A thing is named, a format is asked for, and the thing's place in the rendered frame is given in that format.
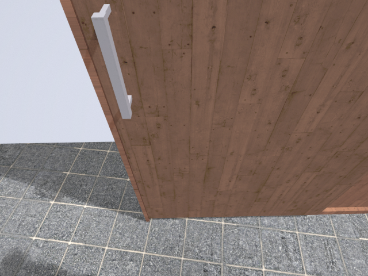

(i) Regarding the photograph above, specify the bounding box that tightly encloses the handle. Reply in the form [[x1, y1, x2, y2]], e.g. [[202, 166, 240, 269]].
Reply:
[[91, 4, 132, 119]]

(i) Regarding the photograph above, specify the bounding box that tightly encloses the wardrobe door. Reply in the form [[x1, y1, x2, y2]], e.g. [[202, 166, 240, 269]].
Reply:
[[72, 0, 368, 219], [328, 174, 368, 208]]

